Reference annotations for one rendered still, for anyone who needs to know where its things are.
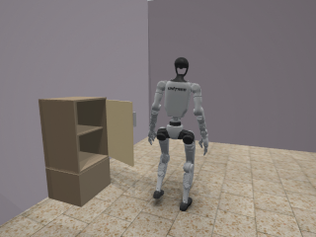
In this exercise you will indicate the right robot hand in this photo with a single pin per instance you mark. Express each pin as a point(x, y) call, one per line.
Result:
point(204, 141)

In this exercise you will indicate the right robot thigh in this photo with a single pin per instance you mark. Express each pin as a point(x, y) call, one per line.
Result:
point(189, 140)

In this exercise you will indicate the cupboard door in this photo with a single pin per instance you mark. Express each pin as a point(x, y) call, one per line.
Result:
point(120, 131)

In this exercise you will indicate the right robot shin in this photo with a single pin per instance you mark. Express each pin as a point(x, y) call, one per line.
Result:
point(187, 183)

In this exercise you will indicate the left robot hand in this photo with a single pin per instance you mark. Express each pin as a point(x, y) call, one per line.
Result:
point(151, 135)

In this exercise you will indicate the right robot forearm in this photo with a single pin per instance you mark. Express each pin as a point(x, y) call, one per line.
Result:
point(202, 125)

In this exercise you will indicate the left robot upper arm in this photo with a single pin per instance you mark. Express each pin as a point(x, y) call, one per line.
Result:
point(161, 86)

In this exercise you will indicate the handle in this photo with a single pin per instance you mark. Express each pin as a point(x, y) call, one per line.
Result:
point(134, 119)

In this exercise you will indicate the left robot forearm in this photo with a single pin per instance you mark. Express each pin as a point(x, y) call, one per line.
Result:
point(153, 119)

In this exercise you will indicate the right robot upper arm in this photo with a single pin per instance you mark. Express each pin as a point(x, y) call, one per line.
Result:
point(195, 88)

